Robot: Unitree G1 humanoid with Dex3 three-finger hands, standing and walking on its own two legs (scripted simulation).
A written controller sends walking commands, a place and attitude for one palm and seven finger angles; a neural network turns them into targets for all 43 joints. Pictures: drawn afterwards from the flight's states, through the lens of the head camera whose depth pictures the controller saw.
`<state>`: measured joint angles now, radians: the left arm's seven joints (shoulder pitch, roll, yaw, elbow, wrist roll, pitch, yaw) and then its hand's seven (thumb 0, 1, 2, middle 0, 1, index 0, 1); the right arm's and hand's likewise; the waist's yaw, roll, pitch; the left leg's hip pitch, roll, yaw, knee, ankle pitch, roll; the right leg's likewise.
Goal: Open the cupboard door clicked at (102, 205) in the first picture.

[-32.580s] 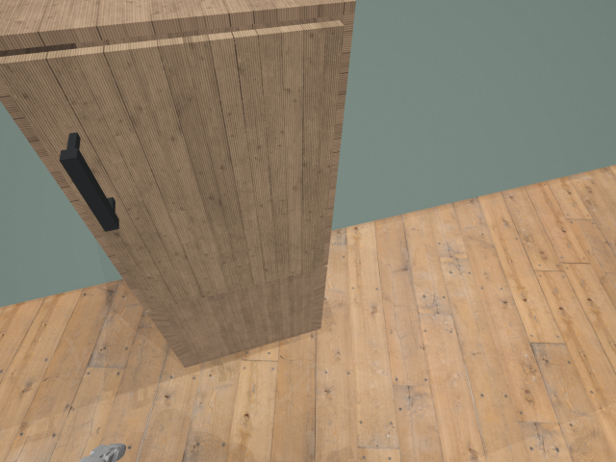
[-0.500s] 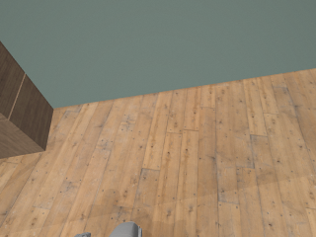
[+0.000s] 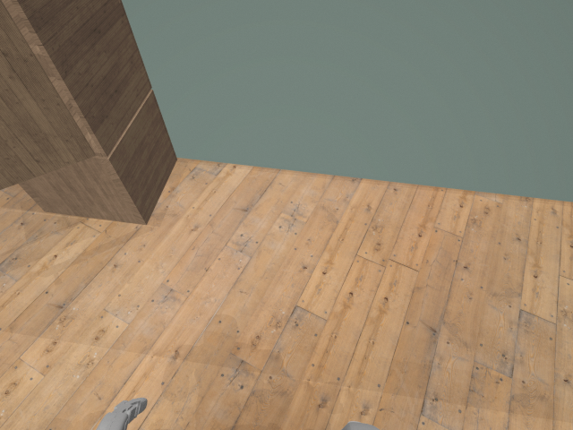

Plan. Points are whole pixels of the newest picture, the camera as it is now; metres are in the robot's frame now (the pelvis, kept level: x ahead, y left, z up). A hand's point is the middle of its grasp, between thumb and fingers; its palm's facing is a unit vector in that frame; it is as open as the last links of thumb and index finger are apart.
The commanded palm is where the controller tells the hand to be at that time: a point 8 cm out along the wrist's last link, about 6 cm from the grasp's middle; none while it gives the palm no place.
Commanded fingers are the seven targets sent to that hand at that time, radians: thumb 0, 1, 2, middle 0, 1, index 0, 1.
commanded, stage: turn to face it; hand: left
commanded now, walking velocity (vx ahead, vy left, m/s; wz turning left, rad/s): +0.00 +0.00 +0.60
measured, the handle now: out of the picture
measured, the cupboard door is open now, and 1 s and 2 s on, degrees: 40 40 40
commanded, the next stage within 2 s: take the last steps up to it in 0.94 s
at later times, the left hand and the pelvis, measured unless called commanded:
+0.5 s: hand out of the picture -0.01 +0.22 -0.19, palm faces +0.35 -0.91 -0.24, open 7.3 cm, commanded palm none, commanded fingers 0.00 0.90 0.90 -0.20 -0.30 -0.20 -0.30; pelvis +0.02 +0.00 -0.01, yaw +19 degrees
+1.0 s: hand out of the picture +0.03 +0.16 -0.15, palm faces +0.51 -0.82 -0.26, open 7.3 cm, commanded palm none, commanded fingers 0.00 0.90 0.90 -0.20 -0.30 -0.20 -0.30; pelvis +0.07 -0.03 +0.01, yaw +31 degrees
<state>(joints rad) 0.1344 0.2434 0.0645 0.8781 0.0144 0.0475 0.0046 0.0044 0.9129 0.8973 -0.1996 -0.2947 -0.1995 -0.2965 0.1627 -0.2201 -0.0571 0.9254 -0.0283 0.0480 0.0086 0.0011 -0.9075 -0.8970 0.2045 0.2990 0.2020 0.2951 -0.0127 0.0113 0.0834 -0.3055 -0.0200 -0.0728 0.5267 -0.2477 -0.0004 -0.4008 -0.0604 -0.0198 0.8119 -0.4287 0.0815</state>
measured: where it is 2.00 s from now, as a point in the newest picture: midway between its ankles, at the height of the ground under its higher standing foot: (229, 414)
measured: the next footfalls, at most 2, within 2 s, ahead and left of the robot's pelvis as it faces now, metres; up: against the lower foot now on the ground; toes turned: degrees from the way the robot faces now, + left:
right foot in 0.06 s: +0.04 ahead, -0.14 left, +0.00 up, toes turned +0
left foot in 0.42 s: +0.03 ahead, +0.12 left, +0.00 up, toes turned +22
